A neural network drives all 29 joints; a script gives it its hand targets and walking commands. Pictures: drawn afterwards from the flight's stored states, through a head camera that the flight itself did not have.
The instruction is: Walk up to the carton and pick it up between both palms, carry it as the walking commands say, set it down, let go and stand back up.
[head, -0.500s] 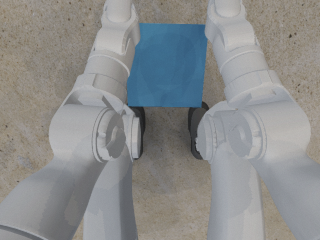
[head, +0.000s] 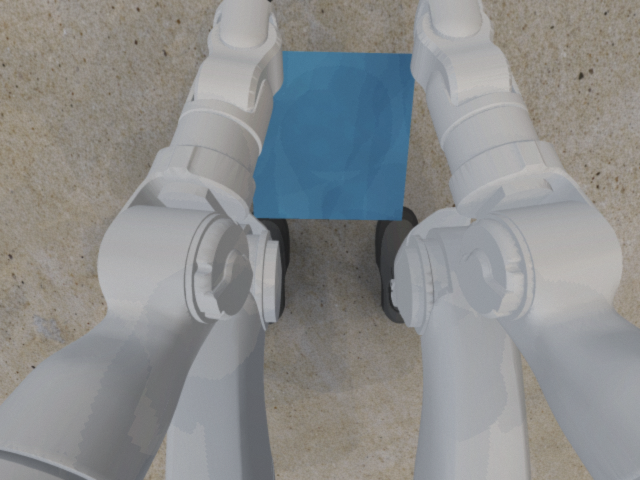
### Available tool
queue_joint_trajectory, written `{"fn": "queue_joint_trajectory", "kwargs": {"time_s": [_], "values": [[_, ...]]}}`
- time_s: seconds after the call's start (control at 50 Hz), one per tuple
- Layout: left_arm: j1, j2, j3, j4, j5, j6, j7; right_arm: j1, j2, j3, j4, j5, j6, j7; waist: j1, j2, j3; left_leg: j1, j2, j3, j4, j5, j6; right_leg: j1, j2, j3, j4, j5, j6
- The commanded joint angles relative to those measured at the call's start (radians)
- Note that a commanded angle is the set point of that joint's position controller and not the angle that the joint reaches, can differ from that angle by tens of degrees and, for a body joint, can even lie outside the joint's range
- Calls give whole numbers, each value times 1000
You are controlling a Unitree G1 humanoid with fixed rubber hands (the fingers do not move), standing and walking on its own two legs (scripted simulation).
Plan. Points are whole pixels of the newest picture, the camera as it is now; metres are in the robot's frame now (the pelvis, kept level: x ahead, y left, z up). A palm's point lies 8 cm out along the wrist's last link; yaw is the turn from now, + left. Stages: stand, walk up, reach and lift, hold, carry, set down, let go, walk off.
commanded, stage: set down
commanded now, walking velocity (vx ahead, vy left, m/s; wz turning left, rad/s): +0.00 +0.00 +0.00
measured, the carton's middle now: (327, 134) +0.39 +0.02 -0.31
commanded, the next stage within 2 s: none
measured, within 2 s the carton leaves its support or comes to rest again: neither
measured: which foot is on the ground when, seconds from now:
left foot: down 0.00-1.00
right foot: down 0.00-1.00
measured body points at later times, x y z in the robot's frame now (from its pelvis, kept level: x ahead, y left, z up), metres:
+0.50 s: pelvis +0.00 +0.00 -0.01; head +0.38 +0.01 +0.22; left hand +0.53 +0.12 -0.22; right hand +0.55 -0.08 -0.21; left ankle +0.12 +0.12 -0.38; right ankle +0.13 -0.11 -0.38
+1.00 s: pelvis +0.00 +0.00 -0.03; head +0.37 +0.01 +0.21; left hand +0.52 +0.18 -0.23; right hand +0.55 -0.13 -0.23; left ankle +0.12 +0.12 -0.38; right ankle +0.13 -0.11 -0.38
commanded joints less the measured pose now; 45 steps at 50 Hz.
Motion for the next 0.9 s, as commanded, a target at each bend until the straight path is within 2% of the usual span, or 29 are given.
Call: {"fn": "queue_joint_trajectory", "kwargs": {"time_s": [0.0,0.02,0.06,0.08,0.12,0.14,0.16,0.18,0.2,0.22,0.24,0.3,0.32,0.38,0.4,0.42,0.46,0.5,0.54,0.56,0.58,0.64,0.66,0.72,0.74,0.8,0.82,0.86,0.88], "values": [[-176,-38,100,-37,62,-36,-23,-299,66,-17,-41,-63,-39,33,94,-73,-1114,486,-104,15,-102,331,-21,390,80,46,-47,265,34],[-153,7,116,-52,93,-43,-13,-284,19,-45,-43,-69,-42,26,112,-22,-1101,484,-104,26,-101,336,-26,371,85,62,-49,269,28],[-143,-1,117,-41,73,-43,-20,-254,19,-51,-25,-85,-37,26,93,-55,-1095,479,-103,25,-100,323,-22,364,78,60,-59,252,30],[-163,-2,105,-77,64,-45,-18,-262,35,-41,-42,-80,-40,25,98,-57,-1111,473,-105,23,-96,330,-19,394,81,69,-56,268,29],[-135,34,119,-31,79,-48,-13,-248,21,-43,-16,-76,-42,21,111,-56,-1098,461,-100,23,-96,316,-22,376,79,61,-47,260,33],[-115,31,130,2,67,-42,-19,-219,14,-50,20,-90,-37,26,101,-91,-1058,434,-104,23,-105,280,-17,369,78,60,-57,222,34],[-131,0,110,-29,58,-42,-24,-234,13,-52,-17,-89,-41,26,87,-56,-1069,435,-106,22,-106,290,-20,379,83,61,-55,239,31],[-171,-32,91,-37,29,-41,-32,-248,28,-54,-2,-103,-41,26,60,-76,-1067,438,-112,16,-104,300,-27,373,80,52,-56,243,30],[-193,14,96,-72,52,-51,-20,-258,-12,-65,-22,-95,-43,24,84,-32,-1085,467,-106,17,-102,301,-28,353,76,57,-45,232,23],[-166,48,101,-56,42,-52,-14,-233,-13,-56,-2,-87,-42,21,83,-52,-1083,453,-99,19,-101,284,-25,353,75,57,-44,224,26],[-121,80,121,-22,63,-50,-9,-234,-84,-81,-21,-90,-53,9,84,-37,-1074,456,-97,12,-100,296,-25,351,76,59,-41,232,26],[-163,102,99,-62,23,-61,-6,-205,-107,-63,5,-74,-56,3,76,-56,-1089,446,-99,21,-96,311,-35,366,69,53,-42,243,27],[-138,129,98,-37,25,-61,-3,-216,-109,-43,-20,-55,-57,0,95,-48,-1102,468,-95,25,-98,310,-30,378,69,58,-45,240,31],[-109,165,109,-13,21,-63,9,-228,-178,-45,-36,-33,-66,-9,111,-53,-1104,467,-90,15,-97,322,-29,355,60,51,-21,238,24],[-144,187,98,-35,3,-66,9,-206,-175,-36,5,-27,-64,-9,99,-51,-1108,465,-88,24,-90,323,-36,342,60,47,-24,233,25],[-102,152,76,15,-16,-60,0,-210,-165,-15,-9,-6,-64,-1,104,-37,-1100,465,-90,17,-101,309,-29,344,58,50,-33,210,23],[-123,154,53,-19,-48,-68,-13,-194,-111,31,40,34,-55,13,118,-44,-1088,435,-81,25,-91,320,-30,341,49,55,-25,231,22],[-194,88,-9,-57,-105,-60,-34,-249,-59,65,-6,72,-58,21,99,-44,-1142,448,-73,25,-76,331,-26,380,51,58,-28,253,16],[-214,13,-56,-59,-146,-58,-60,-297,35,129,-43,111,-54,41,114,-70,-1199,455,-68,26,-55,366,-14,401,50,59,-16,286,13],[-240,-13,-104,-99,-179,-60,-65,-310,49,130,-60,126,-56,44,86,-38,-1234,478,-66,22,-57,377,-16,409,52,54,-5,301,9],[-230,-50,-116,-56,-182,-56,-74,-315,83,134,-50,133,-50,54,74,-28,-1238,481,-64,30,-50,379,-16,405,51,49,-1,304,8],[-169,18,-75,-20,-144,-56,-65,-285,22,121,-68,126,-45,60,99,-34,-1245,477,-51,30,-37,386,-16,383,52,45,16,302,11],[-133,90,-58,-8,-127,-61,-49,-266,-57,101,-71,127,-49,46,119,-6,-1257,489,-48,31,-36,402,-22,383,46,45,28,316,17],[-114,275,20,-54,-98,-76,-4,-201,-243,27,-65,87,-55,4,111,-19,-1267,489,-47,43,-46,382,-35,386,46,39,26,279,25],[-90,291,21,-38,-91,-74,1,-152,-244,29,-12,101,-45,0,124,5,-1249,480,-46,51,-42,368,-39,400,42,51,18,278,21],[-85,269,-13,1,-148,-64,-9,-135,-255,45,21,108,-46,-3,83,-23,-1189,438,-49,48,-55,301,-37,390,31,40,-2,217,19],[-109,285,-24,-43,-165,-73,-6,-132,-237,42,-2,114,-48,-2,83,-26,-1209,445,-52,42,-56,310,-37,370,28,29,6,225,17],[-123,274,-67,-7,-194,-66,-23,-149,-218,66,33,146,-35,13,79,-9,-1123,410,-43,29,-73,265,-29,312,27,33,-5,169,15],[-153,261,-93,-37,-224,-65,-26,-163,-206,83,15,149,-39,14,61,-37,-1159,428,-43,24,-69,277,-28,346,23,23,-3,187,16]]}}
